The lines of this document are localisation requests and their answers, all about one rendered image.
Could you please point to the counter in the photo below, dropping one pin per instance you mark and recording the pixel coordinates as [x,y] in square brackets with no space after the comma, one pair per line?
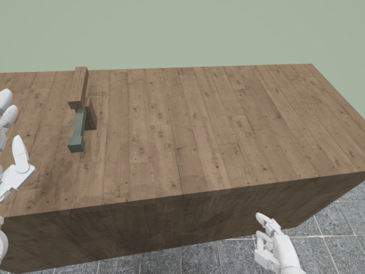
[173,157]

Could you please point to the tap lever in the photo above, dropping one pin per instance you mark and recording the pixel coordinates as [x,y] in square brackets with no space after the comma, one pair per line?
[76,142]

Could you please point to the robot right hand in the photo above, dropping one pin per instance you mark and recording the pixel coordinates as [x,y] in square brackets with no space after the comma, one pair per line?
[279,253]

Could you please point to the robot left hand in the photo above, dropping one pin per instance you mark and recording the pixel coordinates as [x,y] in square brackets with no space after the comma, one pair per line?
[17,175]

